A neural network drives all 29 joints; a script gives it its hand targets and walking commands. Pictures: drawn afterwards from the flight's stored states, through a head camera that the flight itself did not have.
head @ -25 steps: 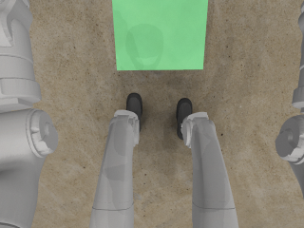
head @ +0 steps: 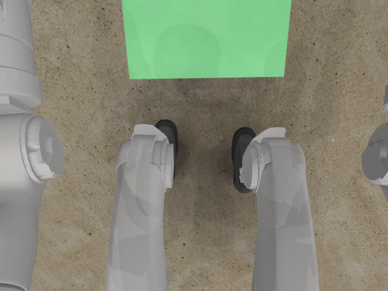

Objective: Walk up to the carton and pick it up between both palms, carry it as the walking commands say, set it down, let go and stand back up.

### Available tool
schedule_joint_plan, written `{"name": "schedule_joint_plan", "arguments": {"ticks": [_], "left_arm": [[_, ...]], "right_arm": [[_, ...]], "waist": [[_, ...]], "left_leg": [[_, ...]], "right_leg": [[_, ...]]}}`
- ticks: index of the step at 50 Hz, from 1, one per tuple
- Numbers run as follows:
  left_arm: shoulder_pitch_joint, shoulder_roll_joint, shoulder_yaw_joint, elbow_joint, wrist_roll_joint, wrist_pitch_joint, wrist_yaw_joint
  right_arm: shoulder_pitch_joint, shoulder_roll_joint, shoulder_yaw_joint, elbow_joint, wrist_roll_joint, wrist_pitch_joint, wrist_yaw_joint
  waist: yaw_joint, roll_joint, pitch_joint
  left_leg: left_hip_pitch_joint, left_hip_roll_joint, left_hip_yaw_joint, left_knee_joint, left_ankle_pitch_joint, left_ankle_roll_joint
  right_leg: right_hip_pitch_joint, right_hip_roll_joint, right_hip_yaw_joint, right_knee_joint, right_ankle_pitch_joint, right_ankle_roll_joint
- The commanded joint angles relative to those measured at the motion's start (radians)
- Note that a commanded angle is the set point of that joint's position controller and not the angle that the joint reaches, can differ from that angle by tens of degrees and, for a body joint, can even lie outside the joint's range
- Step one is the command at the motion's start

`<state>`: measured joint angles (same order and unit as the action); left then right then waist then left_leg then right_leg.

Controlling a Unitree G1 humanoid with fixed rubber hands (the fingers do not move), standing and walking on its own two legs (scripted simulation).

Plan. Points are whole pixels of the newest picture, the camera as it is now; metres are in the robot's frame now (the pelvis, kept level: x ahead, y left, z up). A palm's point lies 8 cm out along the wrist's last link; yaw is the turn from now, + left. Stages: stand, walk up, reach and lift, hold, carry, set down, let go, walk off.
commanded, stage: reach and lift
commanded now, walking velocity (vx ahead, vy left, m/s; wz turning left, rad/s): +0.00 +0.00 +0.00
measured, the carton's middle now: (203, 8) +0.55 +0.02 -0.35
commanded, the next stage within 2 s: none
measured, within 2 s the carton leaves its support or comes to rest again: neither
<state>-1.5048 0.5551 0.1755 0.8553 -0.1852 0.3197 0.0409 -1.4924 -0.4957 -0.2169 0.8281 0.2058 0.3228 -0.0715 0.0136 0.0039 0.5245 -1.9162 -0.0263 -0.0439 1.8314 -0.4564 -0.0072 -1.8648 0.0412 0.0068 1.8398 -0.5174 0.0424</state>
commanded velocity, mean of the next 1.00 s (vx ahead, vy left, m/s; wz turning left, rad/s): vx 0.00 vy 0.00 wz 0.00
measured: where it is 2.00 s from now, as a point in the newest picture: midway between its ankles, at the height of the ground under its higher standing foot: (204, 167)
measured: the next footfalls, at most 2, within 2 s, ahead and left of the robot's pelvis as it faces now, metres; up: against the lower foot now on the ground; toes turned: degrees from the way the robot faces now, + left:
none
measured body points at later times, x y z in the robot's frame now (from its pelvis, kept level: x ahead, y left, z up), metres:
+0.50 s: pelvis +0.01 +0.00 -0.11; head +0.39 +0.02 +0.12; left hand +0.58 +0.24 -0.28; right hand +0.59 -0.20 -0.28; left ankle +0.14 +0.12 -0.44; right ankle +0.13 -0.13 -0.44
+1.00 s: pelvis +0.02 -0.01 -0.13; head +0.39 +0.01 +0.10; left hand +0.58 +0.25 -0.30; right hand +0.59 -0.20 -0.29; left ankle +0.14 +0.12 -0.44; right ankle +0.13 -0.13 -0.44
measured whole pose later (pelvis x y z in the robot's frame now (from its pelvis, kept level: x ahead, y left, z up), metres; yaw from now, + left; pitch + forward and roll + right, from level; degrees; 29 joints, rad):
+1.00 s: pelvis +0.02 -0.01 -0.13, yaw +0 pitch +30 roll +0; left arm -1.49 0.53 0.09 1.11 -0.27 0.10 0.06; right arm -1.48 -0.44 -0.07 1.04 0.29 0.13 -0.12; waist 0.01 -0.03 0.52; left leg -2.24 0.01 -0.01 2.27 -0.55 0.00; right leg -2.20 0.03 0.01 2.30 -0.63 0.02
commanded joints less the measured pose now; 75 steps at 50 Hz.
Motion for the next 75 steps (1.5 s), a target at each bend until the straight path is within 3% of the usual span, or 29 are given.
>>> {"name": "schedule_joint_plan", "arguments": {"ticks": [1,2,3,7,8,10,11,13,19,22,23,25,26,27,31,33,34,35,39,40,44,51,56,60,62,63,66,71,75], "left_arm": [[-0.379,0.199,0.017,-0.092,-0.03,-0.037,0.006],[-0.39,0.245,0.051,-0.203,-0.033,-0.038,0.012],[-0.378,0.21,-0.006,-0.01,-0.024,-0.035,0.006],[-0.383,0.164,-0.033,-0.065,-0.055,-0.06,0.007],[-0.323,0.129,-0.056,0.045,-0.03,-0.059,0.01],[-0.307,0.151,-0.001,0.032,-0.024,-0.086,0.011],[-0.383,0.148,-0.029,0.023,-0.054,-0.086,0.012],[-0.364,0.187,-0.01,-0.034,-0.01,-0.11,0.028],[-0.353,0.141,-0.063,0.041,-0.068,-0.169,0.03],[-0.354,0.148,-0.038,0.1,-0.062,-0.188,0.034],[-0.354,0.161,-0.084,0.024,-0.063,-0.197,0.036],[-0.37,0.211,-0.033,-0.086,-0.048,-0.214,0.048],[-0.298,0.15,-0.074,0.211,-0.056,-0.203,0.036],[-0.307,0.169,-0.056,0.064,-0.068,-0.215,0.039],[-0.295,0.167,-0.016,0.241,-0.041,-0.232,0.03],[-0.293,0.147,-0.033,0.201,-0.084,-0.251,0.019],[-0.318,0.193,-0.02,0.101,-0.064,-0.261,0.027],[-0.346,0.184,-0.024,0.08,-0.083,-0.258,0.027],[-0.244,0.159,-0.033,0.229,-0.06,-0.258,0.017],[-0.284,0.136,-0.061,0.126,-0.087,-0.261,0.01],[-0.261,0.172,-0.017,0.123,-0.068,-0.256,0.022],[-0.343,0.096,-0.113,0.148,-0.099,-0.235,0.023],[-0.361,0.117,-0.07,0.164,-0.09,-0.255,0.035],[-0.353,0.032,-0.153,0.218,-0.124,-0.251,0.035],[-0.336,0.101,-0.07,0.169,-0.038,-0.263,0.057],[-0.369,0.063,-0.109,0.222,-0.106,-0.254,0.049],[-0.371,0.119,-0.052,0.198,-0.038,-0.27,0.059],[-0.401,0.002,-0.149,0.172,-0.118,-0.266,0.049],[-0.404,-0.01,-0.104,0.223,-0.078,-0.274,0.058]], "right_arm": [[-0.352,-0.212,-0.032,-0.137,0.011,-0.035,-0.015],[-0.411,-0.212,0.003,-0.257,0.031,-0.032,-0.023],[-0.323,-0.197,-0.009,-0.008,-0.005,-0.026,-0.025],[-0.391,-0.209,-0.004,-0.173,0.042,-0.076,-0.02],[-0.294,-0.202,-0.008,0.082,0.014,-0.072,0.0],[-0.312,-0.14,0.024,0.046,0.017,-0.081,0.002],[-0.348,-0.199,-0.022,-0.022,-0.001,-0.102,-0.004],[-0.34,-0.136,0.024,0.037,0.033,-0.11,-0.008],[-0.362,-0.166,0.014,-0.02,0.019,-0.182,-0.032],[-0.297,-0.146,0.056,0.113,0.023,-0.179,-0.029],[-0.284,-0.156,0.015,0.111,0.006,-0.187,-0.029],[-0.306,-0.187,0.031,0.038,0.046,-0.217,-0.04],[-0.282,-0.123,0.09,0.201,0.044,-0.205,-0.027],[-0.264,-0.151,0.047,0.112,0.044,-0.215,-0.033],[-0.344,-0.108,0.119,0.158,0.074,-0.221,-0.033],[-0.341,-0.128,0.132,0.047,0.076,-0.243,-0.045],[-0.331,-0.136,0.111,0.025,0.069,-0.24,-0.049],[-0.345,-0.16,0.116,-0.017,0.062,-0.239,-0.053],[-0.293,-0.091,0.151,0.113,0.089,-0.221,-0.039],[-0.261,-0.079,0.148,0.084,0.071,-0.228,-0.045],[-0.27,-0.127,0.13,0.075,0.054,-0.225,-0.055],[-0.309,-0.11,0.087,0.149,0.063,-0.219,-0.038],[-0.34,-0.041,0.153,0.146,0.084,-0.236,-0.04],[-0.333,0.004,0.166,0.17,0.092,-0.245,-0.038],[-0.355,-0.039,0.154,0.159,0.093,-0.244,-0.05],[-0.374,-0.053,0.148,0.142,0.056,-0.242,-0.061],[-0.377,-0.034,0.144,0.123,0.066,-0.241,-0.072],[-0.354,0.011,0.155,0.169,0.047,-0.251,-0.078],[-0.383,0.038,0.213,0.133,0.063,-0.25,-0.074]], "waist": [[-0.029,0.013,-2.082],[0.023,-0.047,-2.249],[-0.03,-0.002,-1.917],[-0.02,0.056,-2.012],[-0.055,0.065,-1.861],[0.024,0.022,-1.881],[-0.06,-0.014,-1.87],[0.005,0.034,-1.849],[-0.065,0.007,-1.852],[-0.01,0.016,-1.696],[-0.065,0.035,-1.717],[-0.038,0.064,-1.808],[-0.005,0.012,-1.525],[-0.033,-0.007,-1.676],[0.065,-0.039,-1.472],[0.015,-0.065,-1.584],[0.061,-0.046,-1.656],[0.002,-0.092,-1.691],[0.082,-0.031,-1.48],[0.023,-0.062,-1.565],[0.055,-0.06,-1.516],[-0.017,0.047,-1.485],[0.039,-0.048,-1.49],[-0.005,0.003,-1.516],[0.077,0.018,-1.474],[0.005,-0.045,-1.487],[0.054,-0.031,-1.484],[-0.032,0.001,-1.581],[0.037,-0.083,-1.486]], "left_leg": [[0.758,-0.005,0.099,-0.066,0.269,0.0],[0.787,-0.012,0.122,-0.052,0.292,0.002],[0.611,0.005,0.109,-0.049,0.188,-0.005],[0.741,0.008,0.083,0.028,0.304,-0.005],[0.694,0.03,0.075,0.024,0.215,-0.018],[0.689,0.01,0.1,0.047,0.245,-0.011],[0.633,0.018,0.049,0.045,0.216,0.002],[0.646,0.022,0.092,0.073,0.229,-0.011],[0.634,0.021,0.055,0.178,0.285,-0.009],[0.536,0.014,0.086,0.231,0.306,-0.026],[0.581,0.029,0.057,0.225,0.313,-0.022],[0.634,0.021,0.077,0.252,0.379,-0.033],[0.488,0.032,0.078,0.255,0.32,-0.022],[0.56,0.022,0.048,0.246,0.374,-0.013],[0.338,0.024,0.078,0.264,0.258,-0.016],[0.337,0.036,0.081,0.294,0.318,-0.01],[0.38,0.027,0.089,0.309,0.381,-0.007],[0.385,0.026,0.087,0.313,0.362,-0.003],[0.338,0.031,0.097,0.287,0.299,-0.014],[0.343,0.031,0.077,0.295,0.318,-0.011],[0.311,0.017,0.09,0.297,0.29,-0.004],[0.499,0.04,0.03,0.249,0.276,-0.003],[0.434,0.019,0.063,0.258,0.257,0.0],[0.486,0.011,0.046,0.247,0.326,-0.008],[0.468,0.01,0.055,0.254,0.294,-0.001],[0.448,0.016,0.046,0.253,0.286,0.005],[0.366,0.005,0.085,0.276,0.266,-0.004],[0.48,-0.005,0.06,0.269,0.353,-0.011],[0.378,0.003,0.082,0.26,0.295,-0.002]], "right_leg": [[0.494,0.015,-0.124,-0.095,0.201,-0.014],[0.702,0.01,-0.095,-0.084,0.272,-0.007],[0.449,0.006,-0.117,-0.081,0.163,-0.006],[0.363,0.011,-0.112,-0.014,0.188,-0.021],[0.308,0.001,-0.133,0.018,0.133,-0.026],[0.327,-0.009,-0.121,0.019,0.125,-0.006],[0.328,-0.002,-0.131,0.046,0.152,-0.01],[0.338,-0.008,-0.126,0.075,0.159,-0.013],[0.303,-0.024,-0.118,0.164,0.193,-0.007],[0.228,-0.028,-0.091,0.193,0.197,-0.007],[0.245,-0.026,-0.108,0.224,0.235,-0.002],[0.306,-0.032,-0.103,0.236,0.309,-0.011],[0.146,-0.031,-0.093,0.218,0.176,0.003],[0.25,-0.034,-0.087,0.246,0.248,0.003],[0.192,-0.041,-0.063,0.268,0.208,0.007],[0.322,-0.042,-0.05,0.276,0.332,0.004],[0.339,-0.027,-0.044,0.305,0.383,0.001],[0.373,-0.024,-0.043,0.273,0.375,0.0],[0.239,-0.023,-0.039,0.259,0.261,-0.003],[0.314,-0.031,-0.046,0.28,0.337,-0.002],[0.318,-0.021,-0.029,0.275,0.315,-0.008],[0.126,-0.024,-0.089,0.272,0.22,-0.015],[0.214,-0.016,-0.082,0.256,0.21,0.001],[0.209,0.003,-0.092,0.245,0.253,-0.004],[0.146,0.0,-0.073,0.257,0.225,-0.005],[0.215,-0.011,-0.072,0.246,0.234,-0.006],[0.248,0.011,-0.047,0.241,0.254,-0.002],[0.296,0.008,-0.061,0.247,0.33,-0.01],[0.269,0.019,-0.049,0.22,0.27,-0.008]]}}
